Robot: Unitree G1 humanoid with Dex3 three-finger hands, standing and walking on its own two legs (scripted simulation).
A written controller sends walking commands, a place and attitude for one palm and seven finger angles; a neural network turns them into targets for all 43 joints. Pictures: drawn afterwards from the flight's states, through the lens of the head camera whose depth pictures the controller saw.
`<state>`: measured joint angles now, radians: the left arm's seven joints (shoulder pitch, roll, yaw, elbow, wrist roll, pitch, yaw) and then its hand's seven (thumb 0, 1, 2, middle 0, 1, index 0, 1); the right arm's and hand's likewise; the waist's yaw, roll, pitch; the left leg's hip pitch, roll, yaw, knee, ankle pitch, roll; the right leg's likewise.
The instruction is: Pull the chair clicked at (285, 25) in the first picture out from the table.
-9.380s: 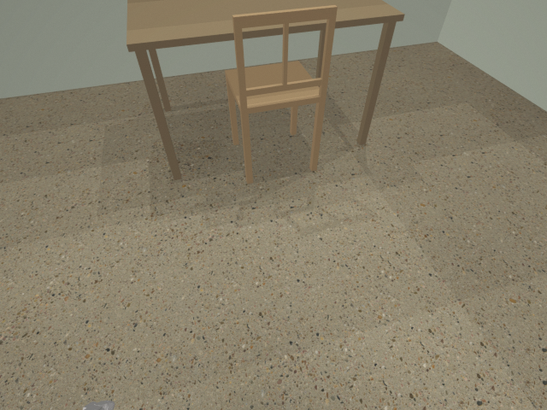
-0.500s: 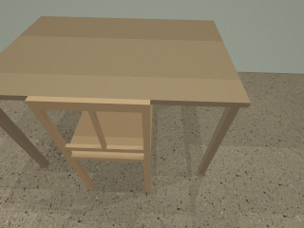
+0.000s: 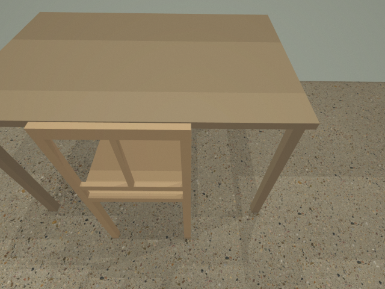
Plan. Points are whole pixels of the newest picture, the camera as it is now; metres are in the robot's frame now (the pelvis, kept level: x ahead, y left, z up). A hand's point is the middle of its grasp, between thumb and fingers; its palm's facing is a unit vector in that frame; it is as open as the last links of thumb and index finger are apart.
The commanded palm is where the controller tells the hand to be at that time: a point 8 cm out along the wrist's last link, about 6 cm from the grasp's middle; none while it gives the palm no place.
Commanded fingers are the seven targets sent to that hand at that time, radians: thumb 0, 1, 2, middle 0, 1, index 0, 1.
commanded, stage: look again from close up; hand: left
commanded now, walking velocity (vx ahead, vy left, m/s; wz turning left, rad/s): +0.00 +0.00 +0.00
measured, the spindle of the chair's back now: (123, 163) +0.46 +0.23 -0.11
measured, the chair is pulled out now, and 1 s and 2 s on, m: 0.00 0.00 0.00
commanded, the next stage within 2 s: shuffle to correct the standing spot in 0.82 s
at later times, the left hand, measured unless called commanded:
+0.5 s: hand out of the picture -0.05 +0.23 -0.18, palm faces +0.01 -0.98 -0.21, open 7.4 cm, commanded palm none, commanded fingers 0.00 0.90 0.90 -0.20 -0.30 -0.20 -0.30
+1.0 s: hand out of the picture -0.09 +0.20 -0.18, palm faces +0.01 -0.99 -0.14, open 7.4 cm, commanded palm none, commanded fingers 0.00 0.90 0.90 -0.20 -0.30 -0.20 -0.30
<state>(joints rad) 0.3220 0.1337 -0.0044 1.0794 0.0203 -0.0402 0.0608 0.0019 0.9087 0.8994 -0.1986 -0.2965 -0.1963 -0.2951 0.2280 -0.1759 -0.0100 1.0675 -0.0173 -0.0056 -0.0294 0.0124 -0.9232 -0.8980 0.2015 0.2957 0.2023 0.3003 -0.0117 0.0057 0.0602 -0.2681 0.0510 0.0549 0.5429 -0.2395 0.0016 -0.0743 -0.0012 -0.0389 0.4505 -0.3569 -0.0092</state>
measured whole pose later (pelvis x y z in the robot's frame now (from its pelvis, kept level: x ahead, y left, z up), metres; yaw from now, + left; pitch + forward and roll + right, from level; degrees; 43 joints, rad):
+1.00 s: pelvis -0.05 +0.05 +0.00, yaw +0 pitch -1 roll +0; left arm 0.38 0.14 -0.02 1.10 0.03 -0.01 0.04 0.00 0.91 0.90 -0.20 -0.30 -0.20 -0.30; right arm 0.26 -0.15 0.00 1.12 -0.01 0.00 -0.01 0.01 -0.92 -0.90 0.20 0.30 0.20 0.30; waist 0.00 -0.03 0.03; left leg -0.29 -0.01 0.09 0.47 -0.16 0.05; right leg -0.14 -0.06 -0.02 0.47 -0.31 0.05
